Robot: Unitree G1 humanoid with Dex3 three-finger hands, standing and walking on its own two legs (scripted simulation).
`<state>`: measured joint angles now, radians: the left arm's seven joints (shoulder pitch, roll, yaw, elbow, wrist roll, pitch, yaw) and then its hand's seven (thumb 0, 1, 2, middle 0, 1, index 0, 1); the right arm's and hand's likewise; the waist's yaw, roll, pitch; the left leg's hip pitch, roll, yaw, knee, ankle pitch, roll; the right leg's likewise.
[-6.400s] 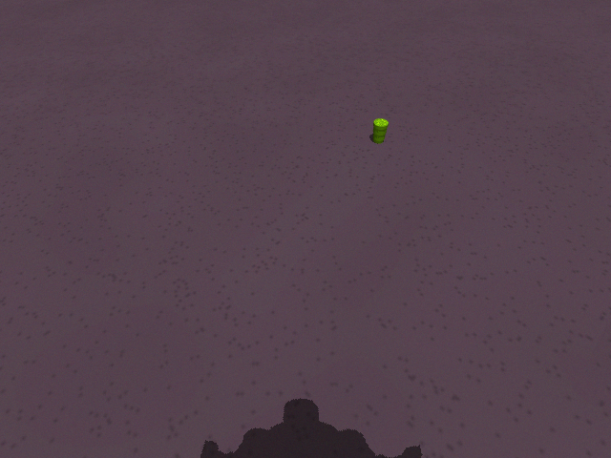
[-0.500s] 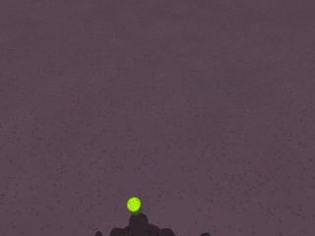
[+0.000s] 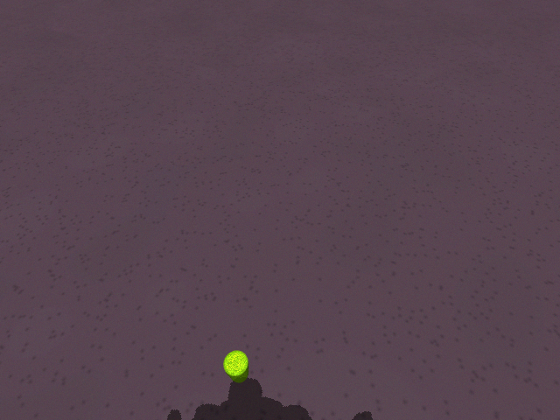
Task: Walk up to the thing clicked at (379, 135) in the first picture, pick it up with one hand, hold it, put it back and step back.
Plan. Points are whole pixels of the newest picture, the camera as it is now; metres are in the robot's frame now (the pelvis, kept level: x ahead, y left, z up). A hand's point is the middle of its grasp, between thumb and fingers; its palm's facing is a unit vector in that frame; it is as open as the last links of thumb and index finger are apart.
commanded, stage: stand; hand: left
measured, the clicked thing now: (237, 368) +0.41 +0.19 -0.73
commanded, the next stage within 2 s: go down in 1.76 s
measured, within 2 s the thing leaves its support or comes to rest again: neither
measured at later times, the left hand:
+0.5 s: hand out of the picture +0.07 +0.25 -0.16, palm faces -0.02 -0.94 -0.34, open 7.3 cm
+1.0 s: hand out of the picture +0.08 +0.25 -0.16, palm faces -0.02 -0.94 -0.34, open 7.4 cm
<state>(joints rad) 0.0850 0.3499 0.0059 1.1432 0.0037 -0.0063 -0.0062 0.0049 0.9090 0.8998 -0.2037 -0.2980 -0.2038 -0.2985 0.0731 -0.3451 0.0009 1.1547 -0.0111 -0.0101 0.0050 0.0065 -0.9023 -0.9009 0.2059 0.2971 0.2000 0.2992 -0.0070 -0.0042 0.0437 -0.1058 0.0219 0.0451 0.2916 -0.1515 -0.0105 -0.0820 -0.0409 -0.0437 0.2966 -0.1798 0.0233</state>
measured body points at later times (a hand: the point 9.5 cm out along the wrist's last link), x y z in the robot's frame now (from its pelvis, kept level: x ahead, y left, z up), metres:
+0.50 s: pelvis +0.00 -0.01 +0.00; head +0.01 -0.01 +0.45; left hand +0.07 +0.29 -0.13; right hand +0.07 -0.31 -0.13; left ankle +0.01 +0.12 -0.75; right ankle -0.01 -0.13 -0.75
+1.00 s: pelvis +0.01 -0.01 +0.00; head +0.02 -0.01 +0.45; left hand +0.08 +0.30 -0.13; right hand +0.08 -0.31 -0.14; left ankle +0.01 +0.12 -0.75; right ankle -0.01 -0.13 -0.75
